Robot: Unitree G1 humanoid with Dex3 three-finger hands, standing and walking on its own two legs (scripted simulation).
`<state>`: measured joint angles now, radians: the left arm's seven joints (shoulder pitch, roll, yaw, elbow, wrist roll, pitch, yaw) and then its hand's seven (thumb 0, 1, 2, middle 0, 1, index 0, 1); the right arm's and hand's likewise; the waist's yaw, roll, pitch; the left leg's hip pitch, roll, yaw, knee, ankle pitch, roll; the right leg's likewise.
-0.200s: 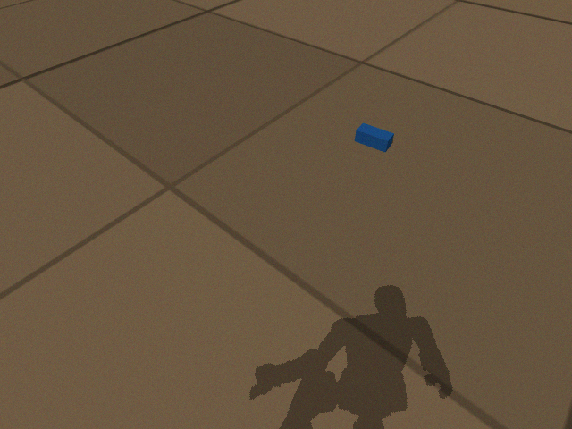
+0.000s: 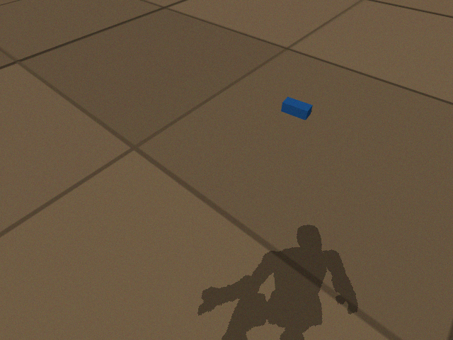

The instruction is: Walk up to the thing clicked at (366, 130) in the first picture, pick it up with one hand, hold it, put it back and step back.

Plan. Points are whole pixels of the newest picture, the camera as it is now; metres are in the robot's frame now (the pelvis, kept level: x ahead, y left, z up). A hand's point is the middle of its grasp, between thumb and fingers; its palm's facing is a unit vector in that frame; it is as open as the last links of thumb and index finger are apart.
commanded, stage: stand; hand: left
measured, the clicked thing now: (296, 108) +1.74 -0.48 -0.74
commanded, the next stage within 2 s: walk up in 0.92 s
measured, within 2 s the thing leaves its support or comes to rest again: neither
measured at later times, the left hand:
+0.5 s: hand out of the picture +0.08 +0.25 -0.16, palm faces -0.02 -0.94 -0.34, open 7.3 cm
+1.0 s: hand out of the picture +0.09 +0.26 -0.15, palm faces -0.07 -0.94 -0.33, open 7.3 cm
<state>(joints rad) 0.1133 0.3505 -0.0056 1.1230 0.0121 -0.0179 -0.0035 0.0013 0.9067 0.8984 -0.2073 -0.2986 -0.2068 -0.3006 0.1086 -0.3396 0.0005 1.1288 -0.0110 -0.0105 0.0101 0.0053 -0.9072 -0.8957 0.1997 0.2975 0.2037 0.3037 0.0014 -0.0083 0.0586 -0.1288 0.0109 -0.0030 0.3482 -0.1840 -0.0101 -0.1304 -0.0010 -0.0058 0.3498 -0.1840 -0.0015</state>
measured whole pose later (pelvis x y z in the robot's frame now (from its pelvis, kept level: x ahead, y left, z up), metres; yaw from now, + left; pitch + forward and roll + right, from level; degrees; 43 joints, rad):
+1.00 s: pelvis +0.01 +0.00 +0.00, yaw -4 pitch -1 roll +1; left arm 0.18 0.37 0.05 1.06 0.04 0.01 -0.06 0.00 0.91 0.90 -0.21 -0.30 -0.21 -0.30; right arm 0.14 -0.35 -0.05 1.04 -0.04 -0.04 0.03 0.01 -0.91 -0.90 0.20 0.30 0.21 0.30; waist 0.02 -0.01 0.03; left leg -0.12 0.03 0.07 0.39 -0.26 0.02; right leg -0.24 0.00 0.02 0.59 -0.37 -0.02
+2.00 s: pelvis +0.42 -0.15 -0.01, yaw -29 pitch -2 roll +1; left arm 0.21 0.46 0.06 0.88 0.00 -0.06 -0.08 0.00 0.91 0.90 -0.20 -0.30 -0.20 -0.30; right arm 0.33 -0.41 -0.06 0.85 -0.02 -0.09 0.07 0.01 -0.90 -0.90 0.20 0.30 0.21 0.30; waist -0.05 -0.04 0.07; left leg -0.13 0.06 0.19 0.44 -0.28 0.02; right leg -0.54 -0.07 0.00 0.83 -0.25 -0.01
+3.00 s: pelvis +0.84 -0.32 -0.02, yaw -36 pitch -3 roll +1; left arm 0.22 0.43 0.05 0.92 0.01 -0.07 -0.06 0.00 0.91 0.90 -0.21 -0.30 -0.21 -0.30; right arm 0.39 -0.42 -0.06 0.87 -0.02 -0.04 0.07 0.01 -0.90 -0.90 0.20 0.30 0.21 0.30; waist -0.05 0.02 0.08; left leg -0.09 0.03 0.17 0.56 -0.42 0.02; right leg -0.41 -0.06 -0.06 0.57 -0.17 -0.03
